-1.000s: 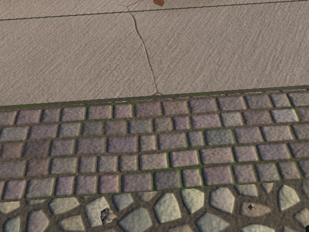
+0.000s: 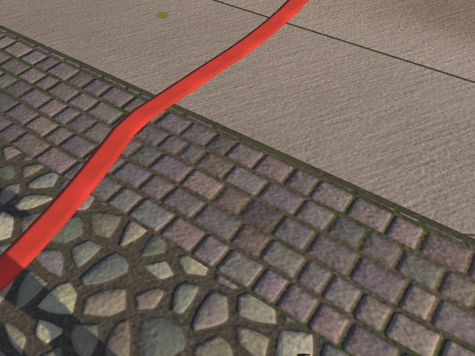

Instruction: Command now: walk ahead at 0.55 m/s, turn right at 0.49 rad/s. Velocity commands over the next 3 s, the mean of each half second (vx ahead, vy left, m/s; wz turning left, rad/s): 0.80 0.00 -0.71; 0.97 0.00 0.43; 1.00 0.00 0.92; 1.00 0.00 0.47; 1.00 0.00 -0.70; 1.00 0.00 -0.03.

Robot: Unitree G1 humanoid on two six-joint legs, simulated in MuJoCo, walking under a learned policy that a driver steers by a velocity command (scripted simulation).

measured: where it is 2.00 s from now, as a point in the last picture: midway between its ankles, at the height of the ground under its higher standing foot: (325, 106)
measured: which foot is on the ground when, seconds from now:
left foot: down 0.00-0.40, up 0.42-0.84, down 0.86-1.00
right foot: down 0.00-0.02, up 0.04-0.38, down 0.40-0.86, up 0.88-1.00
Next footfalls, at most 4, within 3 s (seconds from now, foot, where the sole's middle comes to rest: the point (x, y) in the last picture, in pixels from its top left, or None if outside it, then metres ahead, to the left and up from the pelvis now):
0.40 right None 0.32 -0.23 -0.78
0.86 left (368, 281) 0.75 -0.34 -0.78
1.26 right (422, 190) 1.12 -0.61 -0.78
1.70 left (326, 130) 1.45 -0.30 -0.78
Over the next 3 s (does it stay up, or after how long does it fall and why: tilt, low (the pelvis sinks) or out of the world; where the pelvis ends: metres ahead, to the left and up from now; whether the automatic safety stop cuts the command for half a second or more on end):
stays up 2.48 -0.02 -0.03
